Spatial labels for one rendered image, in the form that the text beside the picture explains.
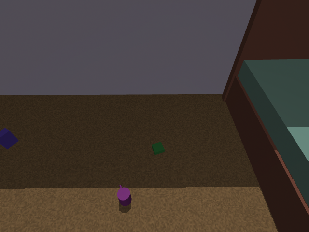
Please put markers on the bed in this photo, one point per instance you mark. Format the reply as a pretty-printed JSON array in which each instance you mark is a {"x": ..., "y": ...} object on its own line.
[{"x": 267, "y": 94}]

